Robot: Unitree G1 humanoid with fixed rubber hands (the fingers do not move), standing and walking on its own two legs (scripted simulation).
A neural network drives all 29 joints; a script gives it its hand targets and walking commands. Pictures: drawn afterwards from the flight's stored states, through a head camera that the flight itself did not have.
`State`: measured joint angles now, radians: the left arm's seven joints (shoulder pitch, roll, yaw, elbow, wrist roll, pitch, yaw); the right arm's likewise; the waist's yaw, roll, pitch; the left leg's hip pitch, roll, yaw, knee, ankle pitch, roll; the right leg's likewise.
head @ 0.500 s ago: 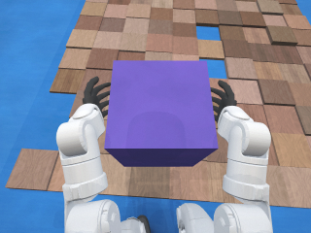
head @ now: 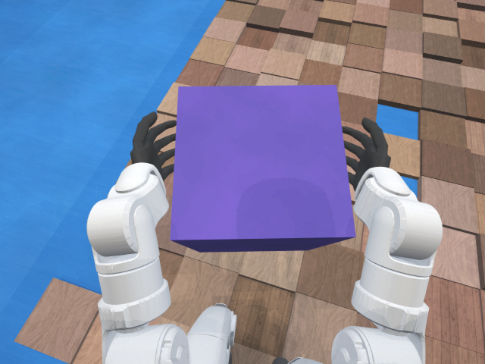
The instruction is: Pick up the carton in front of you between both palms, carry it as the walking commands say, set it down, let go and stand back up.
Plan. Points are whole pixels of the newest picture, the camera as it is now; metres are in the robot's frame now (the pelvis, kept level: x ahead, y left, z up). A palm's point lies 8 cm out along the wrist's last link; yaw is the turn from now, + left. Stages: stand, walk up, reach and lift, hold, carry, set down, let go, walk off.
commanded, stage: carry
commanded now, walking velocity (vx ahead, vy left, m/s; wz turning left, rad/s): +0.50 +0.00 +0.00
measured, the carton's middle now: (255, 184) +0.37 +0.05 +0.04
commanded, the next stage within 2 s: none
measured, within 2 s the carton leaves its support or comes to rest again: neither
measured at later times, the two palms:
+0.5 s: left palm (221, 12) +0.69 +0.16 +0.13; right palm (383, 34) +0.65 -0.14 +0.14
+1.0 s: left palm out of the picture +0.96 +0.17 +0.08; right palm out of the picture +0.96 -0.13 +0.07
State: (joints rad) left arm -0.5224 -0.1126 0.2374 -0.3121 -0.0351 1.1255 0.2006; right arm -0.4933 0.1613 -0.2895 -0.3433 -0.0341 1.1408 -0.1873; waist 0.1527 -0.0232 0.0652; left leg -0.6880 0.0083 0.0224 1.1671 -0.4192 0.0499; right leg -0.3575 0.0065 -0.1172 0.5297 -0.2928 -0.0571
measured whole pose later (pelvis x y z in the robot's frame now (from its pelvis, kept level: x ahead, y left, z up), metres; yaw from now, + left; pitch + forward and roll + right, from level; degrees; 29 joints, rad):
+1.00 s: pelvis +0.64 +0.01 +0.00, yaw +1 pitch +5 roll +1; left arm -0.35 -0.15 0.23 -0.07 0.06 0.93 0.11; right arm -0.32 0.15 -0.21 -0.12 -0.08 0.98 -0.15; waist 0.03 0.03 -0.03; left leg -0.62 0.03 0.10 0.59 -0.01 0.01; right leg -0.10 0.03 -0.11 0.41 -0.36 -0.06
